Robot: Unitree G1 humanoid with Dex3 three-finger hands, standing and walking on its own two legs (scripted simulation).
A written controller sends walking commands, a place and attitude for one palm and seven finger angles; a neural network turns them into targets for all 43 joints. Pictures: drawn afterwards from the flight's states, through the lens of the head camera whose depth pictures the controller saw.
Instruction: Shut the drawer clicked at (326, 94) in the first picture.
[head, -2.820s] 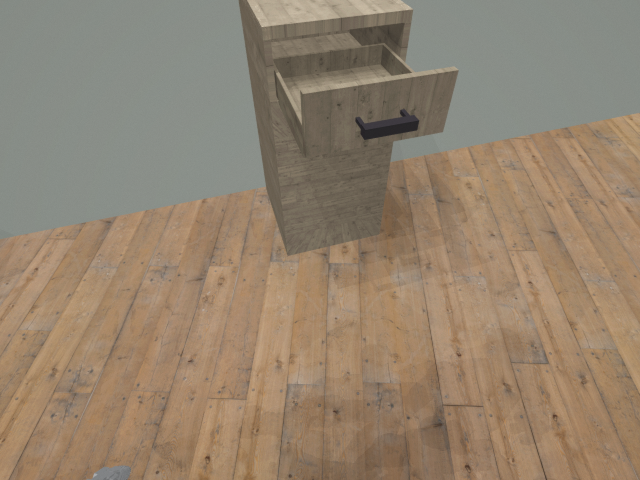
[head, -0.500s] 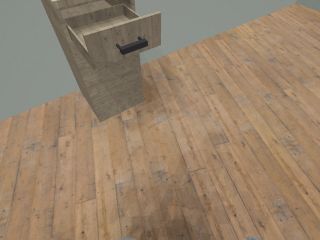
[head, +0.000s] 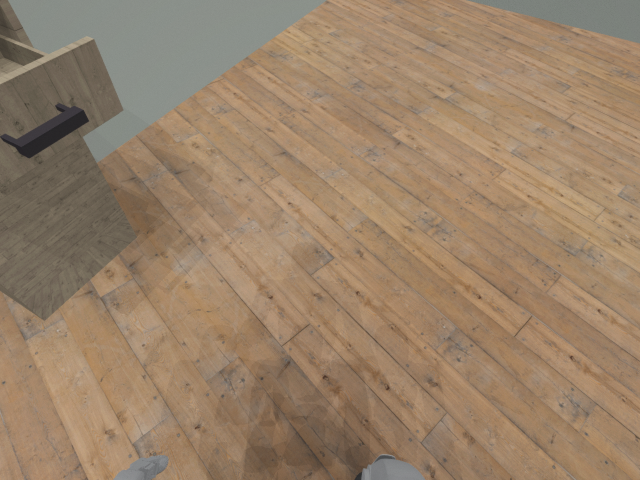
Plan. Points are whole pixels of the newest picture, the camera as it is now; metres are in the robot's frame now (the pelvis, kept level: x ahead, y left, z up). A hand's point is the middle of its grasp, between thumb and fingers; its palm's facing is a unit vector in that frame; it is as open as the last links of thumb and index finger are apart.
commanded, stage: walk to a spot facing it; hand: left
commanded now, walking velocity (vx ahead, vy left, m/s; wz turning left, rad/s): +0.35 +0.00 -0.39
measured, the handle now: (44, 127) +0.68 +0.52 +0.01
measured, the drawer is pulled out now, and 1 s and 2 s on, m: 0.30 0.30 0.30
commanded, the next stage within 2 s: turn to face it in 1.14 s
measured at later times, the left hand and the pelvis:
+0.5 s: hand (199, 416) +0.24 +0.19 -0.19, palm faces -0.11 -0.98 -0.16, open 7.4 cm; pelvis +0.19 +0.00 +0.00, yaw -10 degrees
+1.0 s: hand (303, 252) +0.55 +0.03 -0.18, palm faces -0.31 -0.93 -0.17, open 7.4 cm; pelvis +0.40 -0.11 -0.02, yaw -18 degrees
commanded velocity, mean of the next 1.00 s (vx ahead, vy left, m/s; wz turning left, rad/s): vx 0.37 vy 0.00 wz -0.23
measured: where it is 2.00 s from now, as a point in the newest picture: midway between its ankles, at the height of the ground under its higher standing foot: (370, 324)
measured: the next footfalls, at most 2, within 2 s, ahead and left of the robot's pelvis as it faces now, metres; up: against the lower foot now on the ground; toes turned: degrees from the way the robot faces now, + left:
right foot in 0.04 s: +0.13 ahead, -0.14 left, +0.00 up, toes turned -8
left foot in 0.42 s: +0.28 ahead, +0.08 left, +0.00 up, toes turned +2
